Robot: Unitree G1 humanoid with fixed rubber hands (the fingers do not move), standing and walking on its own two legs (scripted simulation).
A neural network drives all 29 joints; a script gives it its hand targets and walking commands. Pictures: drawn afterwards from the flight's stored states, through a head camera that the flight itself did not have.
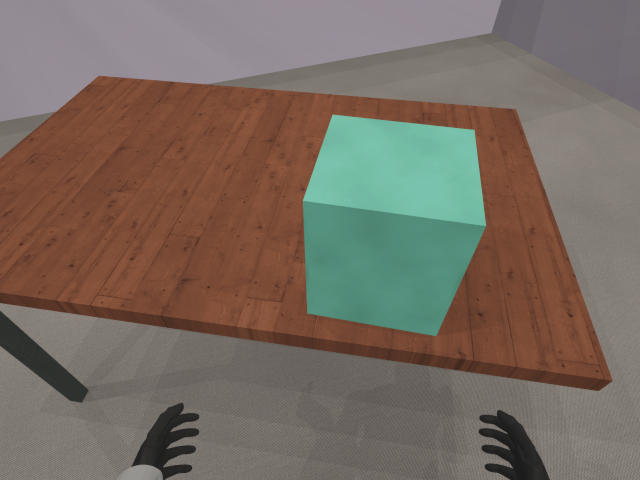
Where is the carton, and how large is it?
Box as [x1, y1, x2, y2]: [303, 115, 485, 335]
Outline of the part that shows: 332,115 303,199 307,313 436,335 485,227 474,130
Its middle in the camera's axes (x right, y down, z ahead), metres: +0.10 -0.02 +0.61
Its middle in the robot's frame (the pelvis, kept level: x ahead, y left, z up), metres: +0.46 -0.07 +0.04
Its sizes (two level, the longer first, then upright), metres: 0.210 0.200 0.250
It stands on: a table, 0.69 m high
